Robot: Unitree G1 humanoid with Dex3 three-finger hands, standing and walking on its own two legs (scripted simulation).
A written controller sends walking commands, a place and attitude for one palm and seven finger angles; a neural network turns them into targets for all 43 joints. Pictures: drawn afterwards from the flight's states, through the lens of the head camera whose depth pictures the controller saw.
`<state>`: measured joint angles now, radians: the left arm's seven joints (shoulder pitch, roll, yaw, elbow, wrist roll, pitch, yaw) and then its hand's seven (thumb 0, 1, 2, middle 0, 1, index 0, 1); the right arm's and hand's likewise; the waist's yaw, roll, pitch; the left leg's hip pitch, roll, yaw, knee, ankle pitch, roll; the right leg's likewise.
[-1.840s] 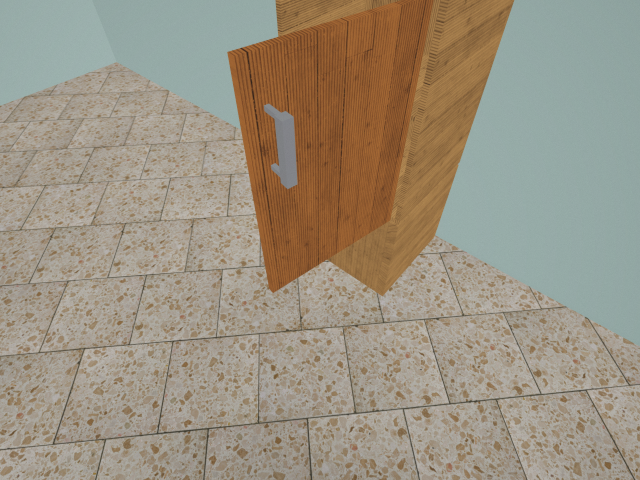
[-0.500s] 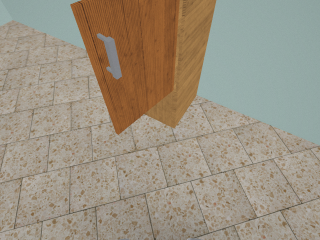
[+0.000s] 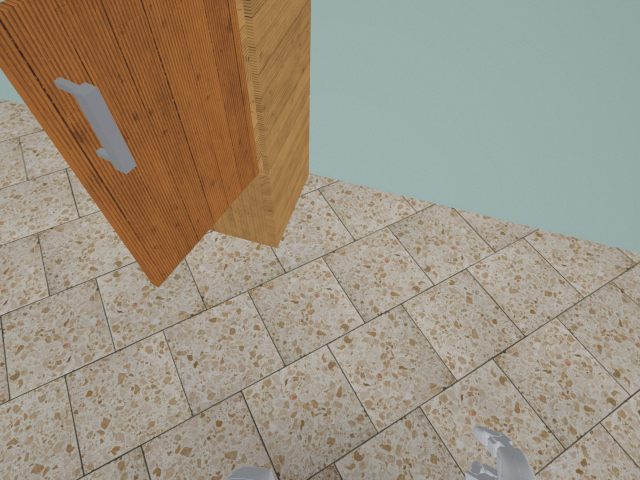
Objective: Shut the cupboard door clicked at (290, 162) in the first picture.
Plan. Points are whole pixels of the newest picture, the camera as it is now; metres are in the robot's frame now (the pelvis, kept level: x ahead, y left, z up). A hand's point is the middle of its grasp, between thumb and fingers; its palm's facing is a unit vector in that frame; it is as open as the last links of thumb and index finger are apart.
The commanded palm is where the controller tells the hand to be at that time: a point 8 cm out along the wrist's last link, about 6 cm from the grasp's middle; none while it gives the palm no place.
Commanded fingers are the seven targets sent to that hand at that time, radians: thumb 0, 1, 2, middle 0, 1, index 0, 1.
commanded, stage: walk to a spot facing it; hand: left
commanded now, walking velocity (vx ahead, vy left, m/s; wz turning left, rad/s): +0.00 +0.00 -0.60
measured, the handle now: (96, 127) +0.51 +0.37 +0.10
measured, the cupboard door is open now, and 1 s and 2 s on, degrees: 78 78 78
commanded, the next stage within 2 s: turn to face it in 1.66 s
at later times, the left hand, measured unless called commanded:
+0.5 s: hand (237, 443) +0.17 +0.14 -0.16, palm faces -0.31 -0.91 -0.28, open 7.4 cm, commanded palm none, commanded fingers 0.00 0.90 0.90 -0.20 -0.30 -0.20 -0.30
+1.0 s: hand (339, 340) +0.34 +0.00 -0.16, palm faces -0.61 -0.78 -0.14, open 7.4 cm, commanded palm none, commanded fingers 0.00 0.90 0.90 -0.20 -0.30 -0.20 -0.30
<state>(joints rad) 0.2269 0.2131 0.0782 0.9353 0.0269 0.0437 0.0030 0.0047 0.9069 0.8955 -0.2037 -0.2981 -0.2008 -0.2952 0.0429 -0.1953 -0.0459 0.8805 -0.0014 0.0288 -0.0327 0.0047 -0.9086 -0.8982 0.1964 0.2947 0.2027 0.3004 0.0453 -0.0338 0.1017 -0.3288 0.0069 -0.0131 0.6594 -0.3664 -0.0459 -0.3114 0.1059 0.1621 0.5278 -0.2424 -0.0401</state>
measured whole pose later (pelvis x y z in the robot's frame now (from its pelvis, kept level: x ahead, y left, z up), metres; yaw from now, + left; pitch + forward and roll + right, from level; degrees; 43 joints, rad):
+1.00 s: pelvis +0.14 -0.08 +0.01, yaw -37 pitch +2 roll -1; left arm 0.12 0.21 0.08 0.93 0.03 0.03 -0.06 0.01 0.91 0.90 -0.20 -0.30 -0.19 -0.29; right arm 0.43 -0.15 0.00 1.00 -0.04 -0.07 -0.03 0.00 -0.91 -0.90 0.20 0.29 0.20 0.30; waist -0.02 -0.02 0.08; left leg -0.02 0.11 0.25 0.36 -0.36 -0.03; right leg -0.65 -0.06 -0.08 1.02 -0.20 0.00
